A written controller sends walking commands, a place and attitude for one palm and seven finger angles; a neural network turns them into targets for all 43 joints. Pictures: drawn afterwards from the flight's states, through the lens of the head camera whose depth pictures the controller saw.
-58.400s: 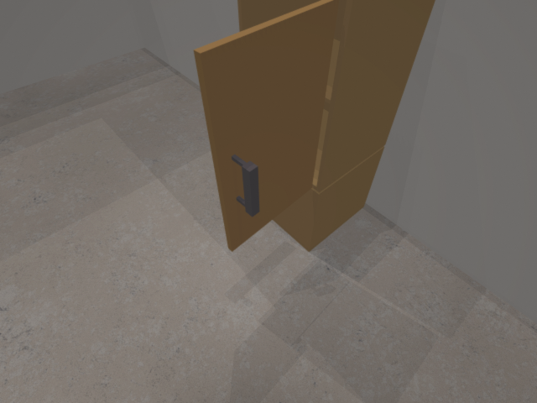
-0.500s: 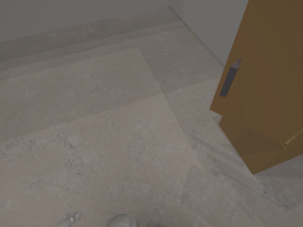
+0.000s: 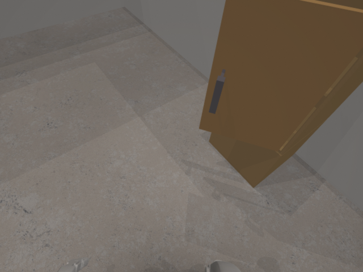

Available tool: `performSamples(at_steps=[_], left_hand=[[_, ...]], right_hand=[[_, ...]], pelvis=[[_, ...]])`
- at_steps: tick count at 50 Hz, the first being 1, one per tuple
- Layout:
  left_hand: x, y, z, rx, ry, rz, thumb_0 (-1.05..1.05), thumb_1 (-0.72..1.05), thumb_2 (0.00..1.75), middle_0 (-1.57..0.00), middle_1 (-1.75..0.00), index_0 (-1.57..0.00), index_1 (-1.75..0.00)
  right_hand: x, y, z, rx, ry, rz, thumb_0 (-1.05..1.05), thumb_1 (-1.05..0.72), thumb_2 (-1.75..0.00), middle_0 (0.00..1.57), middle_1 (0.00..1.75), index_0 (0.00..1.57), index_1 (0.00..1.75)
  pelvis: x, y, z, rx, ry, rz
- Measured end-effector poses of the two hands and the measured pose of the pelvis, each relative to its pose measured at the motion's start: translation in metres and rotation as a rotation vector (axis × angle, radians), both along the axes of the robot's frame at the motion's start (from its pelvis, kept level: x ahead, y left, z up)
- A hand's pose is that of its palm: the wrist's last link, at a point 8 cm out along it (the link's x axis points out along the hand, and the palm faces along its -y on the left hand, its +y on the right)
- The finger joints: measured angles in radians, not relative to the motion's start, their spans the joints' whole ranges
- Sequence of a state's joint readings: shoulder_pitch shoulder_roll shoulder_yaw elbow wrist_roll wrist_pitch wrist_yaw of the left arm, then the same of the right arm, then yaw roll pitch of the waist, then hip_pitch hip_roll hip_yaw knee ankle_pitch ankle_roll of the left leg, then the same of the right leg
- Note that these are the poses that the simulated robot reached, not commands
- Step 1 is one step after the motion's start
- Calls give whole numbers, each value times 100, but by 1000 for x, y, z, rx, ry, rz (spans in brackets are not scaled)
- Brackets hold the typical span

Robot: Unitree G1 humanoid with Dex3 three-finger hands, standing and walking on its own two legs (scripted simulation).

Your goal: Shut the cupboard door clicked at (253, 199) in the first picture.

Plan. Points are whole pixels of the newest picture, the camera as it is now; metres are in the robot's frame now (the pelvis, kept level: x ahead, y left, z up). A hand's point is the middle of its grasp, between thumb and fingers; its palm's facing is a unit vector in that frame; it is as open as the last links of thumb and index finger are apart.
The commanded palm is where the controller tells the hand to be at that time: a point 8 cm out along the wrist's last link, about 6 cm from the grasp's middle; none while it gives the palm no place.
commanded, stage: turn to face it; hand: left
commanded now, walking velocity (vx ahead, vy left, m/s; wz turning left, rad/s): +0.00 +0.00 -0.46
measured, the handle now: (217, 91) +0.69 -0.09 -0.07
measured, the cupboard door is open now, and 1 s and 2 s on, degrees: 35 35 35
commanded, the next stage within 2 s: take the last steps up to it in 0.42 s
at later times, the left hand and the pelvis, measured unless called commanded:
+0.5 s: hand (119, 265) +0.15 +0.16 -0.19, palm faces -0.17 -0.97 -0.18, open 7.4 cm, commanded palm none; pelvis +0.03 -0.01 -0.01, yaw -12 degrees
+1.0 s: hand (143, 265) +0.15 +0.10 -0.18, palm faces -0.26 -0.95 -0.17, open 7.4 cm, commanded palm none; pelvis +0.08 -0.07 +0.00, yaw -16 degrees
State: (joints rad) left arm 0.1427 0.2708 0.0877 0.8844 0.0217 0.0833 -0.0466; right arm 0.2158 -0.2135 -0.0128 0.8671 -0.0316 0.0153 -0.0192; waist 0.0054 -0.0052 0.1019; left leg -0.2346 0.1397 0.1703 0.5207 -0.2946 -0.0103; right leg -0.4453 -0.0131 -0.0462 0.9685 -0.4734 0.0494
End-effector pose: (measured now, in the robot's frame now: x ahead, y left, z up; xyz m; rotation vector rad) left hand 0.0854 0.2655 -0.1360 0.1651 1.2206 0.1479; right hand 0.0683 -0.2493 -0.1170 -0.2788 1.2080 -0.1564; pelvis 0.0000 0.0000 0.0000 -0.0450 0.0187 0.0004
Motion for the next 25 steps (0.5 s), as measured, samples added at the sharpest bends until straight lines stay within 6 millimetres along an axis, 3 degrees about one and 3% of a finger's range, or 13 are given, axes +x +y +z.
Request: performSamples(at_steps=[6,9,17,25], left_hand=[[51,-29,4,44,-70,-128,1,91,90,-20,-30,-20,-30],[62,-44,6,67,-96,-167,1,91,90,-20,-30,-20,-30],[58,-65,6,38,-30,-201,1,91,90,-20,-30,-21,-30],[62,-55,-21,-23,18,-196,1,90,90,-20,-30,-21,-30]], right_hand=[[-42,-33,-27,31,67,-130,1,-90,-90,20,30,21,30],[-53,-48,-40,30,103,-185,1,-90,-90,20,30,20,30],[-40,-46,-22,38,46,-231,1,-90,-90,20,30,20,30],[-25,-18,-16,17,-11,-242,1,-90,-90,20,30,20,30]], pelvis=[[8,-21,-15,27,-2,-68],[8,-26,-20,25,-3,-94],[18,-28,-6,43,-2,-147],[33,-13,-14,30,-8,-206]])
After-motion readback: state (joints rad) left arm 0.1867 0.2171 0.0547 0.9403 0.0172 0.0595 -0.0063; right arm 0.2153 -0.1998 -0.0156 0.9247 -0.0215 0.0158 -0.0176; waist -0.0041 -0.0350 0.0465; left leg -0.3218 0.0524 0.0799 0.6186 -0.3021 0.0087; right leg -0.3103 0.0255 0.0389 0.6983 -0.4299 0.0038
